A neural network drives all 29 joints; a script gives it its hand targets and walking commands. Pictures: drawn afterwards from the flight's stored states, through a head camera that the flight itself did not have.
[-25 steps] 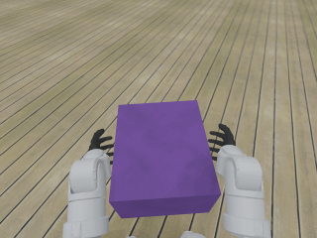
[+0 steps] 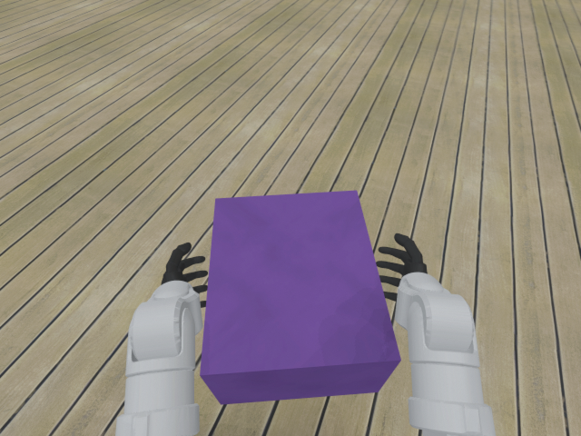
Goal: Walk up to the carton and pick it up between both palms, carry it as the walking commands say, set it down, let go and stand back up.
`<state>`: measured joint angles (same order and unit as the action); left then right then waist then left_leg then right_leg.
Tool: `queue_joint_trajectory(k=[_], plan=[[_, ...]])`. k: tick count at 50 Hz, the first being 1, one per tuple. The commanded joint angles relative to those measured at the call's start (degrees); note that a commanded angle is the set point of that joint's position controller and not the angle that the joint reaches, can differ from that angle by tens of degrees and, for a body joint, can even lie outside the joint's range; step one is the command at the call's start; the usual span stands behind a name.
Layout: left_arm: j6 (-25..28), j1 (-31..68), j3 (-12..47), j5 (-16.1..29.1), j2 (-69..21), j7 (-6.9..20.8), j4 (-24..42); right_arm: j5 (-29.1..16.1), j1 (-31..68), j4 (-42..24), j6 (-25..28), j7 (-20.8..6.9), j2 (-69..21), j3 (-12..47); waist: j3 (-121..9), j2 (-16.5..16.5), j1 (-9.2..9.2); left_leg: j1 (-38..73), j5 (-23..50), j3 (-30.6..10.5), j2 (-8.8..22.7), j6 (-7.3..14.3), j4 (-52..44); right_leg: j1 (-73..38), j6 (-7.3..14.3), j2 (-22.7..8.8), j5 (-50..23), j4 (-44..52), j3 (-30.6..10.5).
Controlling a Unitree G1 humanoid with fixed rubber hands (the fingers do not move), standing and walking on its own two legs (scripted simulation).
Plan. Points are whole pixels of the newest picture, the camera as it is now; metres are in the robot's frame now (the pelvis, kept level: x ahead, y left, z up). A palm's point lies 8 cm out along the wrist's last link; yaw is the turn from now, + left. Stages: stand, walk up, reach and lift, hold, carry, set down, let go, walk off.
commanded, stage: carry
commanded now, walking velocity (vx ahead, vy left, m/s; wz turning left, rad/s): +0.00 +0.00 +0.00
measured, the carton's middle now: (293, 290) +0.33 +0.00 -0.02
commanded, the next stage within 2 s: none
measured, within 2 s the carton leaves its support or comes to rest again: neither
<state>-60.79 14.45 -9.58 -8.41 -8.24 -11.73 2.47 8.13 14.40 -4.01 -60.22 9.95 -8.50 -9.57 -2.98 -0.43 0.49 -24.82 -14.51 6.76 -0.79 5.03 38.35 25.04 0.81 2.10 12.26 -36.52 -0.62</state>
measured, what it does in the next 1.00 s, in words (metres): shifts its weight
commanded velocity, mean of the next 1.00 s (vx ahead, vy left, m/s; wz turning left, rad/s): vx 0.01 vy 0.00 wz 0.18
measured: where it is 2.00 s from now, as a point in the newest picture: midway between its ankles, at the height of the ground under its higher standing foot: outside the picture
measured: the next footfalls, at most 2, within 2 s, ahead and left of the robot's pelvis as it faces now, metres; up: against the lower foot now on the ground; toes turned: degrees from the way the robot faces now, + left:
left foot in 1.28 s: -0.08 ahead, +0.10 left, +0.00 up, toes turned +17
right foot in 1.54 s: -0.07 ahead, -0.15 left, +0.00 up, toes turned +21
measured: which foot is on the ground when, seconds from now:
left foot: down 0.00-1.00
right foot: down 0.00-1.00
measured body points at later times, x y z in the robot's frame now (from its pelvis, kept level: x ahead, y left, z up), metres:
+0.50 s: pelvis -0.03 -0.02 +0.01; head -0.07 -0.02 +0.45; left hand +0.25 +0.15 +0.07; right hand +0.27 -0.17 +0.08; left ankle +0.06 +0.07 -0.71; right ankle +0.08 -0.11 -0.72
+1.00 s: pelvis -0.05 -0.02 -0.01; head -0.02 -0.02 +0.44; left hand +0.23 +0.16 +0.06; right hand +0.26 -0.15 +0.07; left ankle +0.07 +0.07 -0.72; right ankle +0.04 -0.11 -0.71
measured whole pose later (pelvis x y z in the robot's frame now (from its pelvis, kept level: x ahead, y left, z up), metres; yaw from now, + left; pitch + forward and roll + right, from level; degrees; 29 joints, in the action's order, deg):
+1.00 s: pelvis -0.05 -0.02 -0.01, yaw +4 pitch +2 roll +0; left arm -69.5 16.8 -9.8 -5.9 -9.1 -15.3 14.6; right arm 4.3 16.4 -16.7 -68.9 16.3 -9.1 -8.1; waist 1.0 0.1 -0.2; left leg -32.0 -7.8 3.7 -1.9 3.9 37.5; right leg 30.8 0.6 -0.2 17.1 -42.7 4.2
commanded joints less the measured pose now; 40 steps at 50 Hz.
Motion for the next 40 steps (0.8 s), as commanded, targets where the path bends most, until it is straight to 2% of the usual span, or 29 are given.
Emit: queue_joint_trajectory(k=[1, 2, 3, 5, 6, 8, 10, 12, 16, 18, 19, 21, 23, 24, 25, 26, 27, 29, 30, 31, 32, 33, 34, 35, 36, 37, 38, 39, 40], plan=[[3.9, 28.3, 33.0, 16.5, -51.8, 21.5, -4.6, -16.5, 28.2, 3.1, 3.0, -21.6, -46.3, 29.6, -25.6, 0.1, -0.58, 9.7, -4.3, -12.9, 8.2, -2.2, -16.4, -10.3, 2.7, -5.3, 2.1, 8.3, -5.7], [4.3, 29.7, 36.8, 19.0, -52.9, 21.5, 2.6, -19.6, 30.2, -4.3, 3.4, -21.9, -47.3, 33.7, -25.0, 0.9, -0.59, 9.8, -6.4, -12.2, 7.7, -1.9, -16.8, -9.7, 2.5, -5.9, 2.4, 10.0, -6.1], [4.2, 30.7, 38.3, 20.1, -53.6, 21.4, 5.9, -21.0, 30.4, -6.6, 3.1, -21.9, -48.5, 35.1, -23.9, 1.2, -0.56, 8.4, -9.2, -12.3, 7.5, -1.9, -18.2, -9.5, 2.2, -5.5, 3.6, 10.1, -5.3], [3.5, 32.0, 38.8, 20.3, -52.9, 21.3, 8.1, -21.6, 31.0, -7.1, 1.9, -21.9, -48.6, 36.3, -21.1, 0.5, -0.39, 5.6, -13.8, -12.9, 8.1, -2.2, -20.1, -9.1, 1.8, -5.2, 6.1, 10.9, -4.8], [3.7, 30.2, 36.4, 18.0, -51.6, 21.2, 4.1, -19.7, 30.2, -3.5, 2.0, -21.9, -47.5, 34.2, -20.3, 0.5, -0.28, 4.9, -14.2, -12.8, 7.9, -2.3, -20.3, -8.7, 1.7, -5.4, 6.5, 11.1, -4.5], [-0.7, 33.4, 47.3, 27.1, -55.7, 21.1, 21.2, -28.7, 34.0, -21.3, -2.4, -21.6, -50.7, 45.9, -19.3, 0.1, 0.04, 3.4, -22.2, -12.2, 8.0, -2.4, -21.6, -8.0, 1.1, -5.0, 15.8, 10.9, -2.7], [-4.4, 30.9, 45.1, 26.1, -54.2, 21.1, 16.3, -27.1, 31.0, -15.9, -6.2, -21.3, -49.1, 43.5, -17.2, 0.2, 0.46, 2.3, -24.2, -11.4, 7.8, -3.2, -22.5, -7.1, 0.8, -5.0, 18.4, 11.5, -2.3], [-6.3, 30.3, 44.4, 26.5, -53.5, 21.6, 14.4, -26.7, 29.6, -12.6, -8.2, -21.5, -48.9, 41.9, -16.4, -0.3, 0.42, 5.2, -20.0, -9.2, 6.6, -3.7, -21.1, -5.3, 0.7, -5.2, 17.4, 13.6, -2.5], [-7.8, 32.6, 42.9, 27.4, -55.2, 22.9, 10.4, -25.9, 30.7, -8.9, -9.3, -22.0, -50.5, 39.9, -15.8, 2.6, 0.48, 7.0, -19.9, -11.2, 8.2, -2.8, -22.3, -4.6, 0.1, -3.4, 11.8, 9.8, 0.1], [-6.1, 31.6, 38.3, 24.3, -54.9, 23.5, 1.8, -21.9, 29.9, -1.2, -7.5, -22.2, -50.0, 35.6, -15.2, 0.8, 0.67, 4.5, -18.9, -9.2, 7.2, -3.4, -19.9, -6.0, 0.4, -3.7, 12.0, 10.2, -0.6], [-4.8, 33.3, 38.2, 24.3, -55.4, 23.7, 1.9, -22.1, 31.8, -1.5, -6.1, -22.5, -51.0, 35.7, -15.5, -0.7, 0.62, 2.9, -19.5, -8.7, 6.4, -3.7, -18.8, -6.6, 0.7, -4.6, 14.5, 11.0, -2.0], [-3.4, 37.4, 39.8, 25.9, -57.3, 23.9, 4.6, -23.0, 35.2, -4.5, -4.6, -22.4, -52.7, 36.8, -14.1, -5.5, 0.37, 2.9, -16.6, -5.8, 3.0, -4.2, -9.9, -2.0, 1.7, -9.5, 24.0, 19.2, -9.8], [-0.6, 36.8, 35.0, 21.6, -56.2, 23.8, -3.4, -19.8, 37.2, 2.4, -1.7, -22.3, -51.5, 32.8, -15.0, -11.1, -0.02, 9.5, -7.1, -2.7, 0.1, -3.8, 2.3, 4.7, 2.5, -14.2, 26.9, 27.0, -14.9], [1.6, 37.7, 33.1, 19.6, -55.5, 23.7, -6.0, -18.1, 36.7, 5.6, 0.3, -22.5, -50.8, 31.0, -16.6, -10.4, -0.41, 12.4, -5.4, -2.9, 0.3, -3.3, 3.7, 6.5, 2.5, -14.7, 26.4, 27.8, -14.2], [2.0, 41.7, 37.6, 23.1, -57.2, 23.3, 3.2, -22.5, 40.5, -3.3, 0.7, -22.6, -52.2, 35.3, -18.4, -8.9, -0.8, 15.8, -6.3, -2.5, 0.1, -2.9, 3.2, 8.7, 2.1, -14.5, 26.9, 27.7, -12.3], [1.9, 43.7, 38.8, 24.1, -57.9, 22.8, 6.2, -23.8, 42.7, -6.6, 0.7, -22.4, -52.1, 36.2, -19.5, -8.2, -0.88, 17.7, -6.1, -3.1, 0.4, -2.6, 0.5, 9.3, 1.9, -13.7, 26.3, 25.2, -10.4], [2.6, 41.0, 34.8, 20.4, -55.6, 22.3, 0.1, -21.0, 40.1, 0.5, 1.3, -22.4, -50.7, 31.7, -19.6, -5.3, -0.95, 19.6, -7.6, -5.1, 1.2, -1.9, -1.1, 11.4, 1.3, -12.2, 26.3, 22.1, -9.3], [2.6, 41.7, 38.1, 22.2, -55.5, 21.4, 6.4, -23.1, 38.0, -4.5, 1.5, -22.5, -50.6, 33.5, -18.9, 9.4, -1.8, 11.8, -23.6, -19.4, 9.2, 0.8, -18.8, 9.0, -0.8, -3.2, 21.1, 5.5, 0.5], [1.0, 42.2, 43.7, 26.3, -57.3, 20.9, 16.3, -27.3, 38.1, -14.0, -0.2, -22.2, -51.8, 39.1, -18.5, 13.8, -1.43, 5.8, -30.1, -27.0, 15.7, 2.8, -27.9, 3.4, -1.4, 1.5, 11.5, -8.7, 4.4], [1.1, 37.5, 38.7, 21.7, -55.4, 20.7, 7.4, -22.7, 33.8, -4.8, -0.4, -21.9, -50.5, 34.6, -17.7, 9.4, -0.25, 3.7, -27.4, -25.5, 16.8, 2.5, -27.6, -0.5, -0.9, -0.4, 6.9, -10.3, 2.6], [0.8, 33.7, 37.7, 21.1, -54.6, 21.0, 4.5, -21.4, 30.3, -1.5, -0.7, -21.8, -50.2, 33.8, -19.8, 8.3, 0.39, 1.8, -24.2, -21.3, 15.2, 1.1, -26.4, -5.6, -0.5, -1.1, 5.6, -9.3, 1.9], [2.3, 29.3, 33.3, 17.2, -52.3, 21.5, -4.0, -16.7, 26.9, 6.3, 0.8, -22.0, -47.4, 29.3, -21.2, 8.0, 0.76, -1.8, -23.6, -16.8, 12.6, -0.7, -25.3, -11.5, 0.6, 0.0, 5.4, -7.2, 2.2], [3.3, 31.7, 35.6, 19.1, -52.4, 21.8, 1.6, -18.1, 28.5, 2.0, 2.0, -22.1, -48.0, 31.0, -22.0, 8.9, 0.68, -2.6, -22.1, -14.3, 11.0, -1.5, -23.6, -14.7, 1.7, 0.8, 6.4, -2.7, 2.6], [3.1, 35.4, 41.3, 23.8, -54.4, 22.1, 11.3, -21.6, 31.1, -7.7, 2.0, -21.9, -49.1, 35.8, -22.4, 6.7, 0.35, -1.8, -20.1, -12.2, 9.4, -2.5, -19.8, -16.3, 2.7, -0.3, 5.2, 3.1, 0.7], [2.4, 38.0, 43.3, 25.5, -54.6, 22.1, 15.1, -22.8, 32.7, -10.7, 1.2, -21.6, -50.0, 37.7, -21.7, 1.6, 0.16, -3.0, -18.8, -10.1, 6.5, -4.3, -16.8, -15.5, 4.2, -4.6, 10.5, 8.3, -5.6], [3.6, 33.9, 35.8, 19.0, -51.5, 21.9, 2.8, -17.7, 31.1, -1.0, 2.4, -21.4, -47.2, 31.8, -20.5, -4.0, -0.05, -1.0, -14.6, -8.9, 4.3, -4.7, -11.3, -9.5, 5.2, -9.3, 21.2, 14.7, -12.5], [2.6, 35.5, 41.4, 22.9, -53.7, 21.9, 11.8, -23.0, 35.7, -12.1, 1.6, -21.4, -48.9, 38.1, -19.0, -6.7, -0.57, 3.5, -8.2, -8.3, 3.2, -4.3, -7.8, -3.1, 5.2, -12.4, 23.2, 19.1, -15.4], [0.0, 38.6, 49.7, 29.8, -57.5, 21.5, 26.0, -29.9, 39.6, -26.7, -0.8, -21.0, -51.7, 46.5, -19.7, -6.7, -0.66, 7.5, -2.2, -8.2, 3.1, -3.9, -4.5, -0.8, 4.5, -13.6, 16.9, 19.2, -14.2], [-2.6, 36.2, 50.2, 30.6, -57.9, 20.9, 26.3, -31.5, 38.8, -27.8, -3.5, -20.5, -52.6, 47.9, -20.6, -6.3, -0.43, 8.2, 1.6, -7.9, 3.7, -4.2, -2.4, -1.4, 4.1, -14.2, 9.2, 16.7, -12.0]])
